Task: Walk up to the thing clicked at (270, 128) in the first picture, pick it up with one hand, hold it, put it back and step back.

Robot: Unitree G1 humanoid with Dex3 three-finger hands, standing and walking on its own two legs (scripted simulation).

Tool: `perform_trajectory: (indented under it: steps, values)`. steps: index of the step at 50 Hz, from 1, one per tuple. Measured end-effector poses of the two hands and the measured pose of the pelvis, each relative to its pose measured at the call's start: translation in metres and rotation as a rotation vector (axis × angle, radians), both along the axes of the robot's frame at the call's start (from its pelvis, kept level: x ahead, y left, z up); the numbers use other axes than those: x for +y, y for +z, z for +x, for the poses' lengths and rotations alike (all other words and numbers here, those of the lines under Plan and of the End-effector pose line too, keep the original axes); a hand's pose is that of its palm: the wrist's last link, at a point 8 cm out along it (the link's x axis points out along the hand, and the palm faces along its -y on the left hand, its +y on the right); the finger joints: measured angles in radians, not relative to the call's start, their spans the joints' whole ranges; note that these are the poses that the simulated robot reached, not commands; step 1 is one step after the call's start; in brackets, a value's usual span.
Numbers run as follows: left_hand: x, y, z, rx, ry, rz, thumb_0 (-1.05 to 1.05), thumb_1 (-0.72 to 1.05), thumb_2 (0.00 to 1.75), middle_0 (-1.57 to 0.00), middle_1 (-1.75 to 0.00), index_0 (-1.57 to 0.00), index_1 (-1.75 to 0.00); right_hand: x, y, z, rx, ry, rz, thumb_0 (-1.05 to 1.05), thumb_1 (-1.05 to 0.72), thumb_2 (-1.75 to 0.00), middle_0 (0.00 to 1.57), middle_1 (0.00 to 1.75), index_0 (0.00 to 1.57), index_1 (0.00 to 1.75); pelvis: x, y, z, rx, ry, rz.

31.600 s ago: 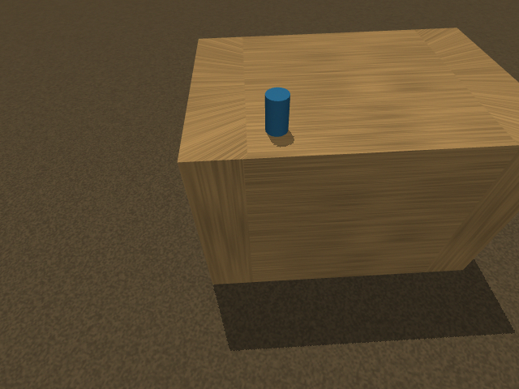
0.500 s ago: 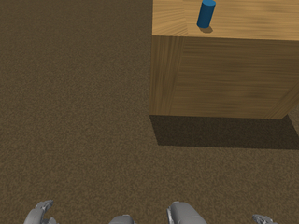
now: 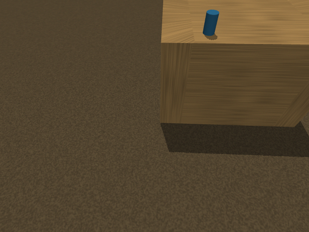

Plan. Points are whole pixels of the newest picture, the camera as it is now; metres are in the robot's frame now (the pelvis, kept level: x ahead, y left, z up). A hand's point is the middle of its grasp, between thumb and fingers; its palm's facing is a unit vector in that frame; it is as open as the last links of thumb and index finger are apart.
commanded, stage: step back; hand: right
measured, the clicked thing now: (210, 23) +1.10 -0.23 -0.01
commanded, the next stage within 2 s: stand in 0.64 s
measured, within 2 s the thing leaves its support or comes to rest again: neither
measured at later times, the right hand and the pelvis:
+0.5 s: hand out of the picture +0.11 -0.26 -0.15, palm faces -0.05 +0.92 -0.38, open 7.4 cm; pelvis +0.03 +0.00 +0.00, yaw +1 degrees
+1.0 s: hand (258, 231) +0.16 -0.25 -0.13, palm faces -0.01 +0.94 -0.33, open 7.4 cm; pelvis +0.05 +0.00 +0.02, yaw +0 degrees
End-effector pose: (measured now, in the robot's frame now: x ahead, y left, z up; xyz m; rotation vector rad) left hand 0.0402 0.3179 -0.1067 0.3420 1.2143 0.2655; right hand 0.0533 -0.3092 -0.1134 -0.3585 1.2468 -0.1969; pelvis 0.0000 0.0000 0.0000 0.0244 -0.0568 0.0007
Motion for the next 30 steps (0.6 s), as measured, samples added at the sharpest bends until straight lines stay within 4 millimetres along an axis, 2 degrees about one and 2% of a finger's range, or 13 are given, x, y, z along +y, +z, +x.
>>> perform_trajectory:
  steps: [6, 12, 19, 26, 30]
  values:
    - [0.002, -0.002, 0.018, -0.006, -0.030, -0.017, 0.00, 0.90, 0.90, -0.20, -0.30, -0.20, -0.30, 0.012, 0.010, 0.003, -0.075, -0.004, 0.016, 0.00, -0.90, -0.89, 0.20, 0.31, 0.20, 0.30, 0.001, 0.004, -0.002, 0.011, -0.021, -0.012]
    - [-0.011, 0.004, 0.038, -0.055, -0.054, -0.006, 0.00, 0.90, 0.90, -0.20, -0.30, -0.20, -0.30, -0.003, 0.007, 0.009, -0.084, -0.026, 0.020, 0.00, -0.90, -0.89, 0.20, 0.31, 0.21, 0.30, -0.010, 0.003, 0.002, 0.010, -0.021, -0.036]
    - [-0.019, 0.008, 0.042, -0.074, -0.023, -0.015, 0.00, 0.90, 0.90, -0.21, -0.30, -0.21, -0.30, -0.009, 0.006, 0.030, -0.051, -0.001, 0.008, 0.00, -0.90, -0.89, 0.20, 0.30, 0.20, 0.30, -0.010, 0.007, 0.018, 0.017, 0.000, -0.033]
    - [-0.003, -0.005, 0.057, -0.039, 0.003, -0.035, 0.00, 0.90, 0.90, -0.21, -0.30, -0.21, -0.30, 0.006, 0.006, 0.054, -0.041, 0.018, -0.011, 0.00, -0.90, -0.89, 0.20, 0.30, 0.20, 0.30, 0.005, 0.001, 0.035, 0.016, 0.015, -0.015]
    - [0.001, -0.008, 0.070, -0.023, -0.001, -0.037, 0.00, 0.90, 0.90, -0.20, -0.30, -0.20, -0.30, 0.017, 0.008, 0.070, -0.055, 0.020, 0.004, 0.00, -0.90, -0.89, 0.20, 0.30, 0.20, 0.30, 0.006, 0.003, 0.043, 0.023, 0.002, -0.024]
